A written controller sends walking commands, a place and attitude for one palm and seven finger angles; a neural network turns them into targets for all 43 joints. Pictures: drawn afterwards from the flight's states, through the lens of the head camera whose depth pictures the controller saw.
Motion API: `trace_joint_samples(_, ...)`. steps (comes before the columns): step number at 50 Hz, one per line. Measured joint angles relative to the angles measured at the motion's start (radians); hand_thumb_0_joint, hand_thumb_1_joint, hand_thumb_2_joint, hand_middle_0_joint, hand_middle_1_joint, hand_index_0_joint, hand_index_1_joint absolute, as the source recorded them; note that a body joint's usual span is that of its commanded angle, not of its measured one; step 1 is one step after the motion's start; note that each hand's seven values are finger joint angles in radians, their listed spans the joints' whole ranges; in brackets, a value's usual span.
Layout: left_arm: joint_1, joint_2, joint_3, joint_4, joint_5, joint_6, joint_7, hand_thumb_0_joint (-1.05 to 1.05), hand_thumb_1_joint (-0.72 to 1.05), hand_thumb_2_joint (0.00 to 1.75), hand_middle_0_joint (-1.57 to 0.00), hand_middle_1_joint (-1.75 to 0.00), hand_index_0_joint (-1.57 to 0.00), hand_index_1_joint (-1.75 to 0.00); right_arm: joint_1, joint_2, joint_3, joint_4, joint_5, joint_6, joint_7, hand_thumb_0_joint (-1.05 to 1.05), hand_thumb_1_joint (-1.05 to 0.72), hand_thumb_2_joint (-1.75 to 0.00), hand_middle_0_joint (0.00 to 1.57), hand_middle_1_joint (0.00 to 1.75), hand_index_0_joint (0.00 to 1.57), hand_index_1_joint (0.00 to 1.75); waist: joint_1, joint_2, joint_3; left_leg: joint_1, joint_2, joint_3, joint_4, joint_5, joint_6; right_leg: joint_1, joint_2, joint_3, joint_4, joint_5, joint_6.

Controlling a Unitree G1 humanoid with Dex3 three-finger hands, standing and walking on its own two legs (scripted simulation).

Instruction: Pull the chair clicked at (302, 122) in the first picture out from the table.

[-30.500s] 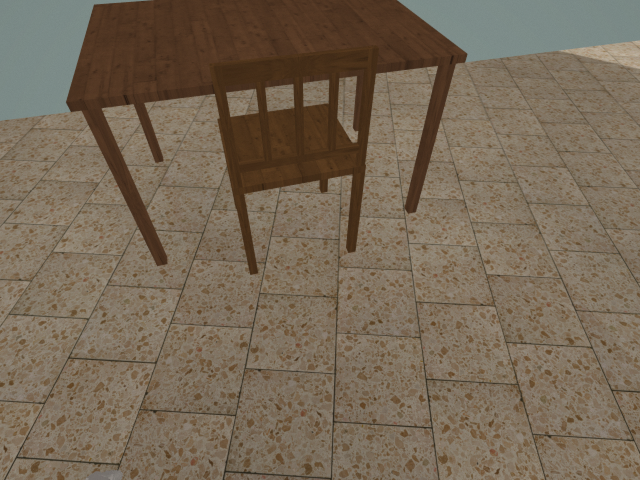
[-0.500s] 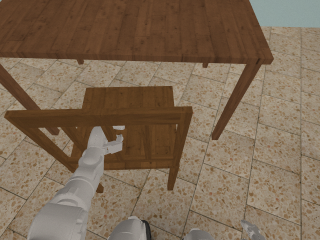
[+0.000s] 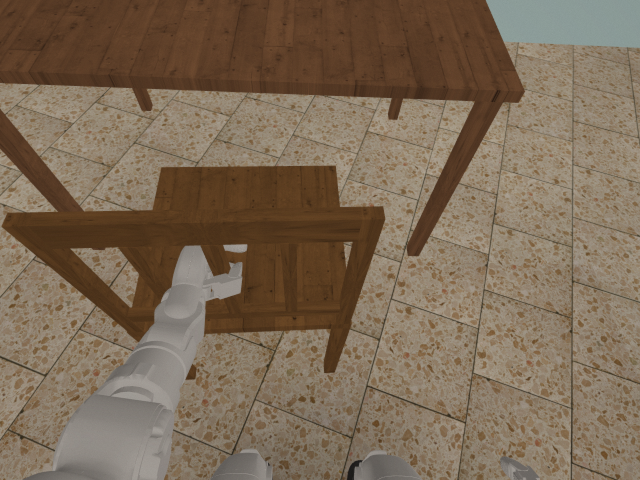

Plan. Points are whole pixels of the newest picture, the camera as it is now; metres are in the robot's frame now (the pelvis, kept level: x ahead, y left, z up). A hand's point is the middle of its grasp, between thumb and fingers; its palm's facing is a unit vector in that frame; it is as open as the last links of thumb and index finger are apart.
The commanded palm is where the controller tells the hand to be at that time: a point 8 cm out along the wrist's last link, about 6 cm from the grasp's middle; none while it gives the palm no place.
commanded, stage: step backward, pulling the chair out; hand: left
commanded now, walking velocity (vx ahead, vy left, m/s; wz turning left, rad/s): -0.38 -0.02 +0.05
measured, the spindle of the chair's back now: (225, 279) +0.39 +0.16 -0.10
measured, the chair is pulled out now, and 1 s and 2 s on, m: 0.28 0.52 0.63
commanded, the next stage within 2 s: stop walking, hand still on the chair in 0.88 s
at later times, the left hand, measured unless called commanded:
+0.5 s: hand (221, 357) +0.26 +0.14 -0.06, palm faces +0.05 -0.98 -0.17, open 5.5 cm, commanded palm +0.27 +0.19 -0.06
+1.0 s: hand (196, 469) +0.14 +0.14 -0.06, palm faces +0.06 -0.99 -0.16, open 5.5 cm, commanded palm +0.12 +0.19 -0.04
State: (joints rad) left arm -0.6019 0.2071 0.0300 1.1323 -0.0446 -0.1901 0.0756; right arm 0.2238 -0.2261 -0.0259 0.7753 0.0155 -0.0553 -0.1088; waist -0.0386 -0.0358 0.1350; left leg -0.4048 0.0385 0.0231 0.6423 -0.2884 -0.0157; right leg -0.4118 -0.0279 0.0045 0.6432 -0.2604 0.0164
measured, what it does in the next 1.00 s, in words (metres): walks backwards: right foot, then left foot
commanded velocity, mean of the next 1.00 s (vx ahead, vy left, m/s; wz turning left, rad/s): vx -0.32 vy -0.02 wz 0.05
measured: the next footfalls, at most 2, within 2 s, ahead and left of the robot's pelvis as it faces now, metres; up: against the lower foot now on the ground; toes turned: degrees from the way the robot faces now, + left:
right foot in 0.44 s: -0.03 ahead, -0.14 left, +0.00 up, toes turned +1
left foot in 0.74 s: -0.15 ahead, +0.12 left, +0.00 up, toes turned +1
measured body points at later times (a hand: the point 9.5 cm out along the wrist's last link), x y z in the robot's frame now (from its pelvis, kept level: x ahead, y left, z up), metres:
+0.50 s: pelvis -0.12 -0.02 +0.00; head -0.03 -0.02 +0.44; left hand +0.26 +0.19 -0.05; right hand -0.04 -0.28 -0.13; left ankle -0.03 +0.12 -0.72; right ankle -0.07 -0.14 -0.72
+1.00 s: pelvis -0.21 -0.01 +0.00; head -0.14 -0.01 +0.45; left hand +0.13 +0.20 -0.04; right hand -0.12 -0.25 -0.13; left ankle -0.19 +0.12 -0.72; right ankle -0.18 -0.14 -0.72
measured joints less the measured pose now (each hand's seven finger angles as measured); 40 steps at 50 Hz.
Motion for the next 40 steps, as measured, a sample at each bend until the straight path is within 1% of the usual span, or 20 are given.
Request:
trace_joint_samples(2, -0.004, 0.012, 0.027, 0.015, 0.000, -0.011, -0.003, 0.06, 0.66, 0.82, -0.35, -1.27, -0.49, -1.45, -0.014, 0.022, 0.013, 0.012, -0.003, -0.005, 0.010, 0.00, -0.91, -0.90, 0.20, 0.29, 0.20, 0.30, 0.000, 0.022, 0.011, -0.016, 0.027, -0.002, 0.019, 0.001, -0.010, 0.005, 0.025, -0.005, -0.028, -0.009, 0.003)
trace_joint_samples(5, -0.003, 0.023, 0.061, 0.026, -0.006, -0.023, -0.009, 0.07, 0.65, 0.83, -0.37, -1.26, -0.49, -1.45, -0.024, 0.045, 0.024, 0.024, 0.006, -0.009, 0.012, 0.00, -0.91, -0.90, 0.20, 0.29, 0.20, 0.30, -0.017, 0.053, 0.021, -0.044, 0.049, -0.019, 0.024, 0.023, -0.024, -0.010, 0.048, -0.020, -0.049, 0.046, -0.009)
trace_joint_samples(10, 0.010, 0.003, 0.077, 0.027, -0.002, -0.026, -0.001, 0.06, 0.65, 0.83, -0.37, -1.25, -0.49, -1.45, -0.016, 0.015, 0.026, 0.055, 0.014, -0.022, -0.001, 0.00, -0.91, -0.90, 0.20, 0.30, 0.21, 0.30, -0.040, 0.067, -0.002, -0.073, -0.010, -0.064, 0.128, -0.150, -0.028, -0.063, 0.027, -0.021, -0.041, 0.071, -0.008)
trace_joint_samples(11, 0.010, -0.005, 0.074, 0.026, 0.000, -0.024, 0.001, 0.06, 0.65, 0.83, -0.37, -1.26, -0.49, -1.45, -0.011, 0.002, 0.027, 0.062, 0.014, -0.026, -0.004, 0.00, -0.91, -0.90, 0.20, 0.30, 0.21, 0.30, -0.043, 0.070, -0.008, -0.051, -0.015, -0.064, 0.098, -0.141, -0.025, -0.071, 0.022, -0.022, -0.041, 0.078, -0.003)
trace_joint_samples(12, 0.007, -0.008, 0.067, 0.024, 0.005, -0.021, 0.003, 0.06, 0.66, 0.83, -0.37, -1.26, -0.49, -1.45, -0.009, -0.007, 0.027, 0.070, 0.014, -0.029, -0.009, 0.00, -0.91, -0.90, 0.20, 0.30, 0.21, 0.30, -0.046, 0.063, -0.010, -0.042, -0.023, -0.061, 0.054, -0.054, -0.015, -0.079, 0.012, -0.022, -0.039, 0.084, 0.003)
trace_joint_samples(13, 0.004, -0.007, 0.060, 0.023, 0.007, -0.019, 0.003, 0.06, 0.66, 0.82, -0.36, -1.27, -0.49, -1.45, -0.008, -0.012, 0.026, 0.074, 0.014, -0.030, -0.012, 0.00, -0.91, -0.90, 0.20, 0.30, 0.21, 0.30, -0.042, 0.049, -0.007, -0.039, -0.032, -0.053, 0.034, 0.009, -0.002, -0.084, 0.003, -0.015, -0.038, 0.091, 0.009)
trace_joint_samples(15, 0.006, -0.003, 0.044, 0.016, 0.004, -0.015, 0.003, 0.06, 0.66, 0.82, -0.36, -1.28, -0.49, -1.45, 0.003, -0.016, 0.018, 0.064, 0.010, -0.029, -0.013, 0.00, -0.91, -0.90, 0.20, 0.30, 0.20, 0.30, -0.027, 0.030, -0.006, -0.042, -0.035, -0.037, 0.026, 0.029, 0.012, -0.101, 0.002, 0.001, -0.011, 0.036, 0.011)
trace_joint_samples(17, 0.013, 0.000, 0.039, 0.010, 0.000, -0.010, 0.000, 0.06, 0.66, 0.82, -0.35, -1.28, -0.49, -1.45, 0.014, -0.016, 0.011, 0.050, 0.002, -0.030, -0.014, 0.00, -0.91, -0.90, 0.20, 0.30, 0.20, 0.30, -0.021, 0.034, -0.004, -0.049, -0.024, -0.041, 0.025, 0.026, 0.014, -0.103, 0.018, 0.005, 0.067, -0.066, 0.007)
trace_joint_samples(19, 0.013, 0.003, 0.038, 0.016, -0.002, -0.011, -0.003, 0.06, 0.66, 0.82, -0.35, -1.28, -0.49, -1.45, 0.023, -0.010, 0.007, 0.046, -0.003, -0.035, -0.009, 0.00, -0.91, -0.90, 0.20, 0.29, 0.20, 0.30, -0.015, 0.042, -0.001, -0.056, -0.010, -0.054, 0.023, 0.036, 0.008, -0.064, 0.035, 0.005, 0.084, -0.114, 0.004)
trace_joint_samples(21, 0.011, 0.013, 0.039, 0.027, -0.001, -0.015, -0.010, 0.07, 0.66, 0.83, -0.36, -1.28, -0.49, -1.45, 0.029, 0.000, 0.008, 0.048, -0.005, -0.042, 0.000, 0.00, -0.91, -0.90, 0.20, 0.29, 0.20, 0.30, -0.003, 0.039, -0.003, -0.065, 0.002, -0.060, 0.024, 0.050, -0.002, 0.000, 0.044, 0.009, 0.029, -0.097, 0.003)
trace_joint_samples(23, 0.005, 0.027, 0.048, 0.029, -0.003, -0.017, -0.015, 0.06, 0.66, 0.83, -0.36, -1.28, -0.49, -1.45, 0.016, 0.004, 0.012, 0.050, -0.006, -0.045, 0.009, 0.00, -0.91, -0.90, 0.20, 0.29, 0.20, 0.30, 0.006, 0.049, 0.013, -0.076, 0.026, -0.067, 0.031, 0.061, -0.016, 0.022, 0.063, 0.002, -0.026, 0.004, -0.001)
trace_joint_samples(26, 0.005, 0.036, 0.068, 0.026, -0.009, -0.019, -0.020, 0.06, 0.65, 0.84, -0.38, -1.27, -0.49, -1.45, -0.003, 0.003, 0.011, 0.046, 0.006, -0.043, 0.012, 0.00, -0.91, -0.90, 0.20, 0.30, 0.20, 0.30, -0.005, 0.070, 0.030, -0.099, 0.043, -0.090, 0.035, 0.069, -0.025, 0.006, 0.083, -0.017, -0.035, 0.036, -0.019)
trace_joint_samples(29, 0.026, 0.028, 0.078, 0.016, -0.015, -0.023, -0.008, 0.06, 0.65, 0.83, -0.38, -1.26, -0.49, -1.45, -0.017, -0.012, 0.007, 0.050, 0.014, -0.040, 0.008, 0.00, -0.91, -0.90, 0.20, 0.30, 0.20, 0.30, -0.019, 0.054, 0.024, -0.139, -0.014, -0.099, 0.189, -0.121, -0.027, -0.019, 0.056, -0.009, -0.037, 0.049, -0.025)
trace_joint_samples(31, 0.037, 0.009, 0.078, 0.011, -0.014, -0.020, 0.000, 0.07, 0.65, 0.83, -0.37, -1.26, -0.49, -1.45, -0.022, -0.033, 0.009, 0.058, 0.012, -0.037, 0.003, 0.00, -0.91, -0.90, 0.20, 0.30, 0.20, 0.30, -0.023, 0.044, 0.016, -0.132, -0.048, -0.093, 0.274, -0.176, -0.030, -0.027, 0.031, -0.001, -0.055, 0.073, -0.018)
trace_joint_samples(32, 0.041, -0.001, 0.075, 0.008, -0.011, -0.017, 0.002, 0.07, 0.66, 0.82, -0.37, -1.26, -0.49, -1.45, -0.022, -0.042, 0.011, 0.062, 0.013, -0.035, 0.000, 0.00, -0.91, -0.90, 0.20, 0.30, 0.20, 0.30, -0.025, 0.040, 0.010, -0.111, -0.057, -0.087, 0.273, -0.189, -0.030, -0.030, 0.019, 0.001, -0.064, 0.083, -0.014)
trace_joint_samples(35, 0.049, -0.026, 0.049, 0.000, -0.001, -0.006, 0.005, 0.07, 0.66, 0.82, -0.35, -1.28, -0.49, -1.45, -0.012, -0.065, 0.016, 0.066, 0.015, -0.036, -0.010, 0.00, -0.91, -0.90, 0.20, 0.29, 0.20, 0.30, -0.030, 0.033, -0.019, -0.001, -0.056, -0.068, 0.126, -0.178, -0.027, -0.048, -0.009, -0.007, -0.089, 0.112, 0.004)
trace_joint_samples(36, 0.049, -0.033, 0.036, -0.002, 0.001, -0.003, 0.004, 0.07, 0.66, 0.82, -0.34, -1.29, -0.49, -1.45, -0.005, -0.072, 0.017, 0.065, 0.017, -0.037, -0.014, 0.00, -0.91, -0.90, 0.20, 0.29, 0.20, 0.30, -0.031, 0.036, -0.030, 0.046, -0.046, -0.061, 0.039, -0.133, -0.024, -0.059, -0.014, -0.013, -0.091, 0.119, 0.010)
trace_joint_samples(37, 0.044, -0.037, 0.020, -0.007, 0.004, 0.001, 0.001, 0.07, 0.66, 0.82, -0.34, -1.30, -0.49, -1.45, -0.002, -0.076, 0.014, 0.065, 0.017, -0.038, -0.018, 0.00, -0.91, -0.90, 0.20, 0.29, 0.20, 0.30, -0.033, 0.033, -0.036, 0.068, -0.044, -0.054, -0.031, -0.047, -0.003, -0.071, -0.023, -0.020, -0.088, 0.124, 0.017)
trace_joint_samples(39, 0.036, -0.032, -0.003, -0.020, 0.005, 0.008, -0.003, 0.06, 0.67, 0.82, -0.34, -1.31, -0.49, -1.45, -0.004, -0.061, 0.009, 0.055, 0.014, -0.032, -0.021, 0.00, -0.91, -0.90, 0.20, 0.29, 0.20, 0.30, -0.012, -0.001, -0.022, 0.068, -0.063, -0.032, -0.046, -0.006, 0.021, -0.086, -0.040, -0.001, -0.072, 0.111, 0.022)
trace_joint_samples(40, 0.039, -0.030, -0.011, -0.027, 0.002, 0.012, -0.004, 0.06, 0.67, 0.82, -0.33, -1.31, -0.49, -1.45, 0.000, -0.054, 0.007, 0.043, 0.008, -0.028, -0.020, 0.00, -0.91, -0.90, 0.20, 0.29, 0.20, 0.30, -0.004, -0.003, -0.018, 0.065, -0.061, -0.027, -0.042, -0.011, 0.024, -0.092, -0.034, 0.003, -0.029, 0.053, 0.019)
